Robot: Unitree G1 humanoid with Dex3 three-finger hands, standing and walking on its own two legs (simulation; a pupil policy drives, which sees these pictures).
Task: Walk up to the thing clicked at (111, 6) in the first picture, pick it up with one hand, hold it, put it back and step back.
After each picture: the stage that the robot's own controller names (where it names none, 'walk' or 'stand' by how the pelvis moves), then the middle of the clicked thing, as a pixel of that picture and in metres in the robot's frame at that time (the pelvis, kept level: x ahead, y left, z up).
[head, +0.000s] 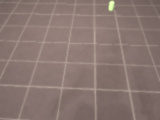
stand; (111, 6) +2.22 -0.42 -0.72
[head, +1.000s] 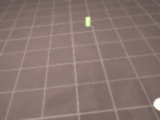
walk; (88, 21) +2.11 +0.05 -0.69
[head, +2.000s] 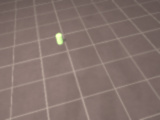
walk; (59, 38) +1.46 +0.40 -0.71
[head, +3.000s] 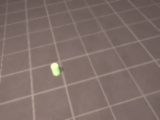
walk; (55, 69) +0.96 +0.37 -0.71
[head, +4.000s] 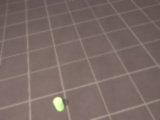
walk; (59, 104) +0.59 +0.29 -0.71
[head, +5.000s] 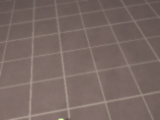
stand; out of the picture +0.38 +0.24 -0.71
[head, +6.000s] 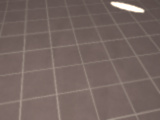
stand; out of the picture +0.30 +0.20 -0.72
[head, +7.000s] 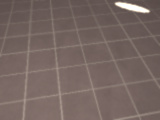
stand; out of the picture +0.30 +0.20 -0.72
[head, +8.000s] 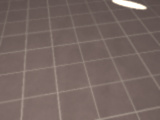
stand; out of the picture +0.31 +0.22 -0.73
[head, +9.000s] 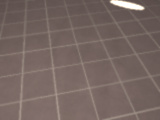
stand; out of the picture +0.29 +0.23 -0.73
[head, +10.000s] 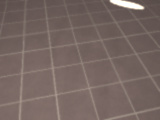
go down; out of the picture +0.28 +0.23 -0.73
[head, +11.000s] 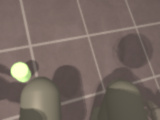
go down; (21, 72) +0.37 +0.25 -0.32
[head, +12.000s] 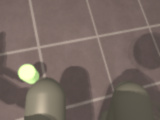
go down; (29, 74) +0.36 +0.25 -0.30
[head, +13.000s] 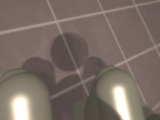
close in; out of the picture +0.35 +0.28 -0.22
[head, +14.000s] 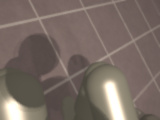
close; out of the picture +0.35 +0.28 -0.21
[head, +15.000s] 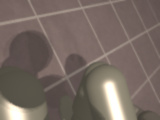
lift; out of the picture +0.35 +0.28 -0.22
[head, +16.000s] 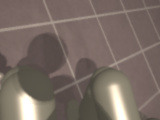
lift; out of the picture +0.33 +0.25 -0.19
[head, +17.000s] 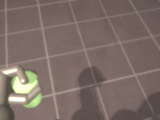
lift; (28, 90) +0.31 +0.19 +0.00
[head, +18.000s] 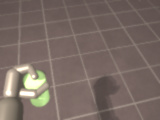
hold; (37, 89) +0.33 +0.17 +0.01
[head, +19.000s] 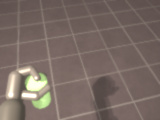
hold; (39, 91) +0.33 +0.17 +0.00
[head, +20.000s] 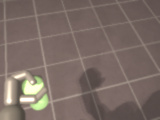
crouch; (36, 93) +0.33 +0.17 -0.07
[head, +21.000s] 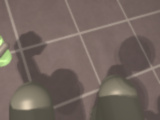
lower; out of the picture +0.44 +0.26 -0.10
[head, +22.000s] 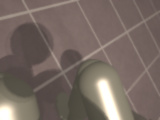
lower; out of the picture +0.40 +0.29 -0.22
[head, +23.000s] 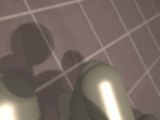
lower; out of the picture +0.39 +0.29 -0.22
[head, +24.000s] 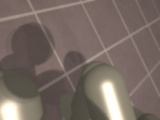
lower; out of the picture +0.38 +0.29 -0.22
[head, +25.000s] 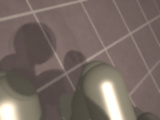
lower; out of the picture +0.38 +0.29 -0.22
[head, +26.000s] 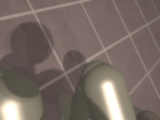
open; out of the picture +0.37 +0.27 -0.22
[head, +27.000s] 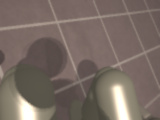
stand; out of the picture +0.36 +0.26 -0.23
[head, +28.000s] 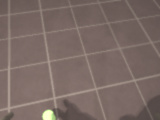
stand; (49, 117) +0.34 +0.21 -0.58
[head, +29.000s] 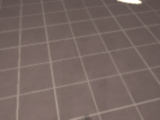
stand; out of the picture +0.33 +0.20 -0.66
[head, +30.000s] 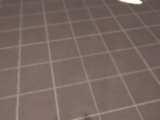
stand; out of the picture +0.32 +0.20 -0.66
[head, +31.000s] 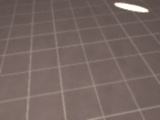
stand; out of the picture +0.36 +0.20 -0.72
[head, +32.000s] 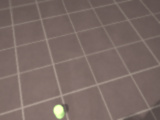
walk; (59, 112) +0.40 +0.19 -0.69
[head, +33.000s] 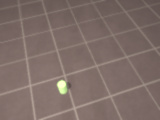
walk; (62, 87) +0.64 +0.23 -0.70
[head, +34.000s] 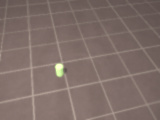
stand; (59, 70) +0.93 +0.24 -0.70
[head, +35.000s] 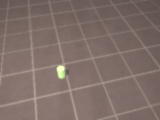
stand; (61, 72) +0.91 +0.23 -0.72
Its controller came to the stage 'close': yes
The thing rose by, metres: 0.71
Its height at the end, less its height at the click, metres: +0.00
